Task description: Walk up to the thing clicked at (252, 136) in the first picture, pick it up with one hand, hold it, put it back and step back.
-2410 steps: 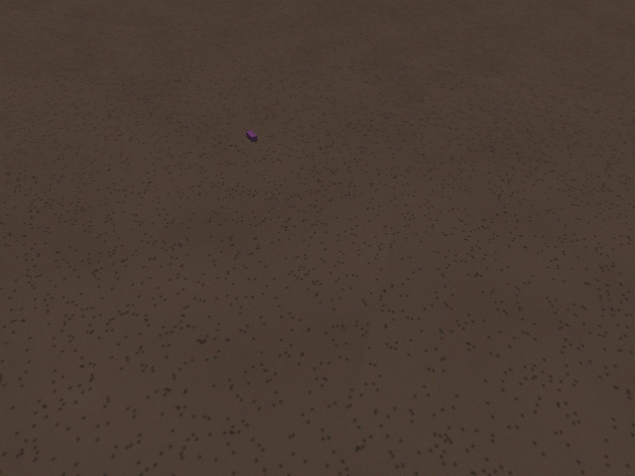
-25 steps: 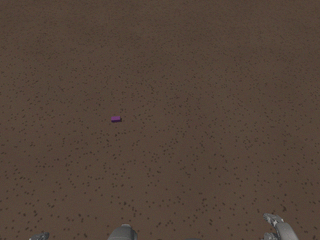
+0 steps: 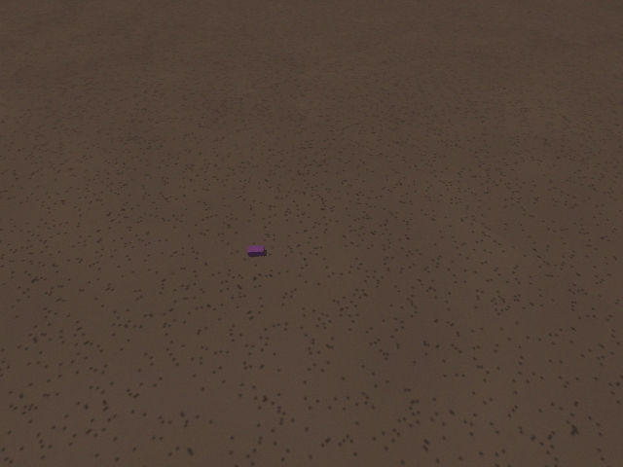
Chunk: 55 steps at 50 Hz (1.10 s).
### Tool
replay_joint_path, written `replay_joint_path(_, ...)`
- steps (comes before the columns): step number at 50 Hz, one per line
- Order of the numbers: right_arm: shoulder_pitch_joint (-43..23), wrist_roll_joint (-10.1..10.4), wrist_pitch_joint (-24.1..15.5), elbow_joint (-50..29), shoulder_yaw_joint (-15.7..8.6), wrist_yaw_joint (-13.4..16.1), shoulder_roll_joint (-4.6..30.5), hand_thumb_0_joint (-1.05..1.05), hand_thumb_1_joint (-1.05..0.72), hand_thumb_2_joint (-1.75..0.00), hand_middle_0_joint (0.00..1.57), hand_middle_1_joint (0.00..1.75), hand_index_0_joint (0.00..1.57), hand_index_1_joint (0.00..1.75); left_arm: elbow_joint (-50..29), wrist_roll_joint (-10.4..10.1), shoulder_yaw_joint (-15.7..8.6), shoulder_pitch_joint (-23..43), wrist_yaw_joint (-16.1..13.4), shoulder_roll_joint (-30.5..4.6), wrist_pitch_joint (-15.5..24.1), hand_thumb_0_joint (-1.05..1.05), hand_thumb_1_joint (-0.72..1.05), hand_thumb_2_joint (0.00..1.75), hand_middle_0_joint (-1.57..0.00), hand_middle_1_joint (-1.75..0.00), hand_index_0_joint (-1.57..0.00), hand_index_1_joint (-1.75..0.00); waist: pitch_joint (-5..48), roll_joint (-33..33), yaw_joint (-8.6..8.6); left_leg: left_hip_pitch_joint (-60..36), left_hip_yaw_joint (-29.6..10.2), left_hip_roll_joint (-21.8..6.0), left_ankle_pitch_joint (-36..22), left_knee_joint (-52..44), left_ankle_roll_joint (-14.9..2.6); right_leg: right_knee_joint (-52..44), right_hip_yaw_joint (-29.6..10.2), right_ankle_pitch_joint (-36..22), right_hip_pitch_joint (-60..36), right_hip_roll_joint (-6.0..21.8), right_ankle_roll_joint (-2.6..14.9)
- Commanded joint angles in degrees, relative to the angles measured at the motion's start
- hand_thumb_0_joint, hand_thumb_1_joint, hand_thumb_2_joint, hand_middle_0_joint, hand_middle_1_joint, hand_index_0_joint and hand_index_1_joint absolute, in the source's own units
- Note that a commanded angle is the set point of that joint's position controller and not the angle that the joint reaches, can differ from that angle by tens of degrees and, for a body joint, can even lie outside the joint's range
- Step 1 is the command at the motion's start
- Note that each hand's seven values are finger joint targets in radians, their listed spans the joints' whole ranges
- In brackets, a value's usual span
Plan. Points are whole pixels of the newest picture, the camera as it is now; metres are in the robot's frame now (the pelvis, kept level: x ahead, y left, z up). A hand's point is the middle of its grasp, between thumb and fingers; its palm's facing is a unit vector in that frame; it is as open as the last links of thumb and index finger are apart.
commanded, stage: step back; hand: left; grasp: from above
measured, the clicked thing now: (256, 250) +1.08 +0.23 -0.75
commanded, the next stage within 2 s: stand in 0.72 s
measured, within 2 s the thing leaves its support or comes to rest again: neither
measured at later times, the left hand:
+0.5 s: hand out of the picture +0.12 +0.26 -0.14, palm faces +0.04 -0.91 -0.41, open 7.4 cm
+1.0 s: hand out of the picture +0.17 +0.26 -0.14, palm faces -0.02 -0.94 -0.33, open 7.4 cm
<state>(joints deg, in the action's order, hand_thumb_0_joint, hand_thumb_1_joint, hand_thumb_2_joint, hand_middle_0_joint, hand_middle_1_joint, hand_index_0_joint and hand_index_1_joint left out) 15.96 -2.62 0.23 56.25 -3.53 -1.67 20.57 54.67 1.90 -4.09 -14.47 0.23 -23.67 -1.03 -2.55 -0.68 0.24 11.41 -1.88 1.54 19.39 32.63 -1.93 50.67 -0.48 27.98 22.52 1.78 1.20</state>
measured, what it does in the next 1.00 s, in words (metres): steps on the spot: right foot, then left foot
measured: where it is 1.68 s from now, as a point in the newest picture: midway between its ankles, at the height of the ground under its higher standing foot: outside the picture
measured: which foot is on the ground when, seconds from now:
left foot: down 0.00-0.20, up 0.22-0.50, down 0.52-1.00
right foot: up 0.00-0.16, down 0.18-1.00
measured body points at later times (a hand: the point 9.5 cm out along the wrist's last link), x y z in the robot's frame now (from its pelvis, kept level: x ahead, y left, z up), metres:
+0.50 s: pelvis +0.05 -0.01 -0.01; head +0.08 -0.03 +0.44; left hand +0.11 +0.31 -0.12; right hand +0.12 -0.33 -0.14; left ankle +0.09 +0.14 -0.72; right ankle +0.07 -0.13 -0.73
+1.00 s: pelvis +0.08 +0.01 +0.01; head +0.09 +0.02 +0.46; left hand +0.17 +0.31 -0.12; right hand +0.20 -0.28 -0.11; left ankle +0.09 +0.14 -0.73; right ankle +0.07 -0.13 -0.73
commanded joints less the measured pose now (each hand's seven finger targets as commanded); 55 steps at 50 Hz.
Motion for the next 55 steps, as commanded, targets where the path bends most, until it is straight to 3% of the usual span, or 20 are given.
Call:
replay_joint_path(1, -5.3, 0.0, -2.9, -5.6, -3.4, 1.4, 14.8, 0.0, -0.9, -0.9, 0.2, 0.3, 0.2, 0.3, -5.0, -0.4, -2.8, 3.5, 0.7, -10.9, 3.1, 0.0, 0.9, 0.9, -0.2, -0.3, -0.2, -0.3, -4.9, 7.8, 0.15, -2.4, -15.8, -12.5, 11.3, -17.6, -7.67, -0.5, -1.0, -4.9, 11.1, 1.6, 0.44)
replay_joint_path(5, -4.4, 0.1, -2.4, -5.7, -4.0, 1.1, 16.1, 0.0, -0.9, -0.9, 0.2, 0.3, 0.2, 0.3, -4.7, -0.5, -2.7, 5.1, 1.3, -9.7, 3.4, 0.0, 0.9, 0.9, -0.2, -0.3, -0.2, -0.3, -3.9, 11.8, -1.31, 5.0, -12.6, -12.7, 12.1, -16.9, -7.98, -9.5, 1.2, -4.9, -0.1, 0.2, -0.4)
replay_joint_path(8, -8.5, 0.7, -1.2, -6.8, -2.9, 1.1, 13.5, 0.0, -0.9, -0.9, 0.2, 0.3, 0.2, 0.3, -0.7, -0.5, -3.2, -3.6, 0.3, -9.2, 4.3, 0.0, 0.9, 0.9, -0.2, -0.3, -0.2, -0.3, 0.3, 8.7, 4.15, 11.9, -6.3, -9.6, 7.3, -4.0, -5.13, -21.9, 3.3, -13.3, -17.4, -2.4, -0.23)
replay_joint_path(9, -5.7, 1.0, -0.9, -6.5, -1.6, 1.3, 9.5, 0.0, -0.9, -0.9, 0.2, 0.3, 0.2, 0.3, 0.5, -0.1, -3.7, -5.4, -0.3, -10.3, 4.7, 0.0, 0.9, 0.9, -0.2, -0.3, -0.2, -0.3, 1.9, 1.4, 4.58, 15.7, -3.5, -6.4, 7.6, 5.5, -3.24, -25.3, -0.7, -12.9, -23.1, -1.3, -0.67)
replay_joint_path(10, -4.7, 1.4, -0.9, -7.7, -0.5, 1.4, 6.3, 0.0, -0.9, -0.9, 0.2, 0.3, 0.2, 0.3, 0.2, 0.8, -4.8, -6.7, -1.0, -14.8, 5.2, 0.0, 0.9, 0.9, -0.2, -0.3, -0.2, -0.3, 2.0, -10.2, 4.87, 23.5, -0.9, 1.1, 12.0, 18.7, -0.83, -31.7, -18.9, -3.9, -24.6, 8.8, 2.61)
replay_joint_path(11, -3.0, 1.1, -0.4, -7.3, -1.0, 1.9, 8.0, 0.0, -0.9, -0.9, 0.2, 0.3, 0.2, 0.3, -2.0, 0.8, -5.1, -3.1, -1.1, -17.8, 5.3, 0.0, 0.9, 0.9, -0.2, -0.3, -0.2, -0.3, 0.8, -8.9, 3.51, 23.4, -3.8, 1.5, 14.9, 25.3, 0.66, -39.0, -33.5, 12.5, -16.5, 19.5, 7.03)
replay_joint_path(12, -2.2, 1.0, -0.1, -5.6, -2.8, 2.3, 13.0, 0.0, -0.9, -0.9, 0.2, 0.3, 0.2, 0.3, -3.4, 0.8, -5.0, 1.5, -1.0, -18.5, 5.0, 0.0, 0.9, 0.9, -0.2, -0.3, -0.2, -0.3, -2.7, -5.3, 2.38, 19.5, -6.5, -0.9, 15.4, 26.1, 0.63, -40.6, -36.7, 21.7, -7.5, 21.8, 11.5)
replay_joint_path(13, -1.5, 1.1, -0.3, -4.7, -3.1, 2.1, 14.4, 0.0, -0.9, -0.9, 0.2, 0.3, 0.2, 0.3, -4.0, 0.6, -4.8, 3.5, -1.0, -17.1, 5.0, 0.0, 0.9, 0.9, -0.2, -0.3, -0.2, -0.3, -5.3, -4.9, 1.34, 20.0, -7.3, -2.5, 13.2, 26.5, 0.62, -39.3, -33.8, 18.1, -6.3, 20.7, 12.86)
replay_joint_path(16, 0.4, 1.3, -0.5, -2.7, -2.6, 1.7, 12.5, 0.0, -0.9, -0.9, 0.2, 0.3, 0.2, 0.3, -4.0, -0.1, -3.7, 5.0, -1.3, -13.4, 5.8, 0.0, 0.9, 0.9, -0.2, -0.3, -0.2, -0.3, -2.3, -3.4, 0.4, 16.0, -7.9, -3.0, 6.5, 24.1, 1.22, -34.3, -18.7, -2.3, -7.0, 14.4, 8.61)
replay_joint_path(22, -1.8, 1.0, -0.4, -2.4, -2.0, 1.5, 10.8, 0.0, -0.9, -0.9, 0.2, 0.3, 0.2, 0.3, -3.9, -0.5, -2.7, 7.1, -1.6, -12.7, 5.2, 0.0, 0.9, 0.9, -0.2, -0.3, -0.2, -0.3, 1.1, -8.7, 0.62, 7.4, 0.3, -3.3, 4.9, 8.6, 2.15, -26.8, -8.3, -24.3, -5.6, 13.0, 8.39)
replay_joint_path(25, -1.2, 1.0, -1.0, -0.7, -2.0, 2.2, 10.3, 0.0, -0.9, -0.9, 0.2, 0.3, 0.2, 0.3, -3.6, -1.4, -1.8, 7.6, -1.6, -11.8, 3.9, 0.0, 0.9, 0.9, -0.2, -0.3, -0.2, -0.3, 3.3, -6.7, -0.83, 0.1, 3.9, -1.1, -9.2, -3.8, 1.63, -17.4, -3.8, -33.9, -5.6, 9.0, 4.76)
replay_joint_path(27, -2.4, 0.4, -1.4, -0.9, -2.8, 2.8, 14.1, 0.0, -0.9, -0.9, 0.2, 0.3, 0.2, 0.3, -4.3, -1.8, -0.8, 6.5, -1.6, -9.1, 3.4, 0.0, 0.9, 0.9, -0.2, -0.3, -0.2, -0.3, 6.4, 1.6, 0.1, -2.5, -6.5, -9.3, -22.4, -4.9, -1.74, -10.8, -1.5, -29.8, -4.0, 5.1, 1.44)
replay_joint_path(28, -7.0, 0.8, -1.6, -2.2, -2.5, 2.8, 15.8, 0.0, -0.9, -0.9, 0.2, 0.3, 0.2, 0.3, -3.6, -2.4, -0.4, 6.3, -1.6, -7.9, 2.9, 0.0, 0.9, 0.9, -0.2, -0.3, -0.2, -0.3, 6.4, 5.5, 1.49, 2.2, -14.2, -15.1, -19.2, -7.8, -5.64, -9.2, 1.1, -16.7, -4.8, 0.2, -0.29)
replay_joint_path(29, -9.5, 1.3, -1.4, -2.4, -2.6, 2.5, 17.8, 0.0, -0.9, -0.9, 0.2, 0.3, 0.2, 0.3, -2.2, -2.4, -0.8, 6.5, -1.9, -9.3, 2.4, 0.0, 0.9, 0.9, -0.2, -0.3, -0.2, -0.3, 6.1, 8.1, 1.32, 7.9, -15.3, -17.7, -14.5, -8.5, -9.35, -9.1, 1.7, -4.2, -10.0, -0.9, -0.08)
replay_joint_path(30, -11.6, 1.2, -1.2, -1.9, -2.3, 2.4, 16.4, 0.0, -0.9, -0.9, 0.2, 0.3, 0.2, 0.3, -1.0, -2.1, -0.6, 5.9, -1.8, -9.2, 2.5, 0.0, 0.9, 0.9, -0.2, -0.3, -0.2, -0.3, 5.0, 7.5, 2.27, 9.3, -13.7, -16.7, -13.8, -8.0, -8.5, -12.5, 1.1, -4.3, -12.3, -0.5, 0.11)
replay_joint_path(32, -12.6, 1.6, -1.0, -1.7, -1.3, 2.5, 13.8, 0.0, -0.9, -0.9, 0.2, 0.3, 0.2, 0.3, 0.3, -1.4, -0.7, 5.1, -1.7, -10.4, 3.2, 0.0, 0.9, 0.9, -0.2, -0.3, -0.2, -0.3, 6.7, 5.1, 2.64, 6.7, -6.9, -11.3, -18.4, -3.0, -3.53, -18.8, -1.8, -19.2, -14.2, 2.6, 0.81)
replay_joint_path(34, -11.0, 1.8, -1.0, -0.8, -0.8, 2.6, 12.2, 0.0, -0.9, -0.9, 0.2, 0.3, 0.2, 0.3, 0.5, -1.8, -1.1, 6.6, -1.6, -12.3, 3.3, 0.0, 0.9, 0.9, -0.2, -0.3, -0.2, -0.3, 6.9, 2.6, 0.95, 5.1, -4.0, -8.0, -15.6, -1.4, -0.9, -20.1, -6.5, -24.5, -12.4, 5.5, 2.02)
replay_joint_path(37, -10.8, 1.8, -2.2, 1.1, -0.4, 2.1, 13.8, 0.0, -0.9, -0.9, 0.2, 0.3, 0.2, 0.3, 2.2, -2.0, 1.3, 8.4, -1.0, -7.8, 3.0, 0.0, 0.9, 0.9, -0.2, -0.3, -0.2, -0.3, 6.5, 4.8, 0.6, 2.3, -7.6, -10.6, -17.0, -8.3, -1.45, -20.6, -2.5, -22.9, -14.2, 3.4, 0.3)
replay_joint_path(44, -13.4, 2.1, -2.9, 2.6, 0.4, 1.9, 12.7, 0.0, -0.9, -0.9, 0.2, 0.3, 0.2, 0.3, 4.9, -1.9, 1.7, 10.8, -0.6, -8.8, 3.1, 0.0, 0.9, 0.9, -0.2, -0.3, -0.2, -0.3, 5.1, 3.8, 0.23, -2.4, -5.7, -10.5, -23.9, -11.8, 0.03, -26.3, -2.4, -26.3, -16.7, 4.2, -0.62)
replay_joint_path(55, -15.9, 2.2, -2.3, 3.8, 0.6, 1.6, 11.3, 0.0, -0.9, -0.9, 0.2, 0.3, 0.2, 0.3, 7.1, -1.4, 1.9, 12.4, -0.5, -8.9, 3.4, 0.0, 0.9, 0.9, -0.2, -0.3, -0.2, -0.3, 4.3, 1.1, -0.26, -5.0, -3.0, -9.1, -16.3, -14.9, 1.14, -33.0, -3.3, -24.0, -16.6, 5.6, -0.78)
